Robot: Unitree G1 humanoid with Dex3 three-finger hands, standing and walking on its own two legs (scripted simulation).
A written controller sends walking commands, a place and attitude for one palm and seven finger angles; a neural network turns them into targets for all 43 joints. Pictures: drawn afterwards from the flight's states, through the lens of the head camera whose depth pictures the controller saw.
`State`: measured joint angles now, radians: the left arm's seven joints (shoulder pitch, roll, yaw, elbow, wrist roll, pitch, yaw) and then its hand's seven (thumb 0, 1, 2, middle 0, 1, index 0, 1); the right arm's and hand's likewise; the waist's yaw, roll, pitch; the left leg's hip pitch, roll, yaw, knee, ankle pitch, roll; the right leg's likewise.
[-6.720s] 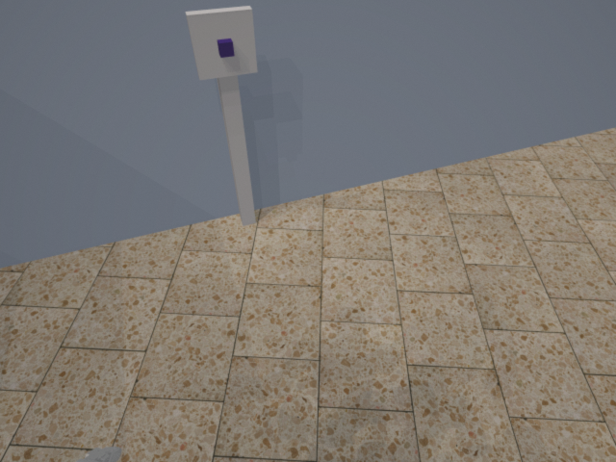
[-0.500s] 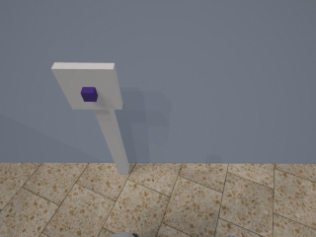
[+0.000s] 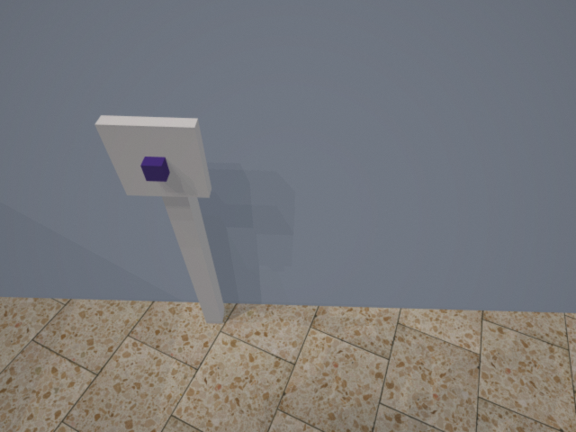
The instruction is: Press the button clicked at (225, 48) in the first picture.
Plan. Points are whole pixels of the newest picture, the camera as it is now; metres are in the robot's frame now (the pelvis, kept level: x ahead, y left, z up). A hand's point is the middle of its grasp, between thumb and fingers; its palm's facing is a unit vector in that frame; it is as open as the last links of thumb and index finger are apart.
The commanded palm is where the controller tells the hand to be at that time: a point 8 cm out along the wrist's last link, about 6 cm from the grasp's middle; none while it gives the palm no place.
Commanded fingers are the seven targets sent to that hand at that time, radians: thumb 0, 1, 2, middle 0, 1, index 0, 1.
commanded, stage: come to a stop and stand still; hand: left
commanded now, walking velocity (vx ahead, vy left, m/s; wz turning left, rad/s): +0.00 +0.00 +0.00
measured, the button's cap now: (156, 168) +0.56 +0.30 +0.02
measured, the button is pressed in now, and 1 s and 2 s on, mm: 0 0 0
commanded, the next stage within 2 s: look again from close up in 0.36 s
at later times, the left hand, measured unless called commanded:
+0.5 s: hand out of the picture -0.03 +0.16 -0.18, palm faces +0.04 -0.99 -0.15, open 7.3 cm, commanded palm none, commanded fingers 0.00 0.90 0.90 -0.20 -0.30 -0.20 -0.30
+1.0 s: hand out of the picture +0.01 +0.23 -0.18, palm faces +0.04 -0.98 -0.20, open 7.3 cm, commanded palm none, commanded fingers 0.00 0.90 0.90 -0.20 -0.30 -0.20 -0.30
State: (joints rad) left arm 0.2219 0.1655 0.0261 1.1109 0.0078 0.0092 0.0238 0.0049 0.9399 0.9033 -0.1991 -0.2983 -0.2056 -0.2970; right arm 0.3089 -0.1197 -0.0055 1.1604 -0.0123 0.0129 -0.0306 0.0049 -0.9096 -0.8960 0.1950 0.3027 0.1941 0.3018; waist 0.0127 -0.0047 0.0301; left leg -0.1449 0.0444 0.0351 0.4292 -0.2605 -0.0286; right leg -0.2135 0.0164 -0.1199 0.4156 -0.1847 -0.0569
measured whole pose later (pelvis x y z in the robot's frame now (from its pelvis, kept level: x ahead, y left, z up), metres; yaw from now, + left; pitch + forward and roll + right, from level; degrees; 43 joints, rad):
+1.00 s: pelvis -0.01 +0.05 +0.00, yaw +0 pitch -2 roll +0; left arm 0.30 0.17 0.00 1.07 0.02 0.00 0.03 0.00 0.91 0.90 -0.20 -0.30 -0.20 -0.30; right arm 0.31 -0.17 0.02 1.06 -0.01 -0.02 -0.02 0.01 -0.91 -0.90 0.20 0.30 0.20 0.30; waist 0.01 0.00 0.00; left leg -0.15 -0.03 0.06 0.46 -0.27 0.05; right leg -0.23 -0.06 -0.09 0.47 -0.19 0.01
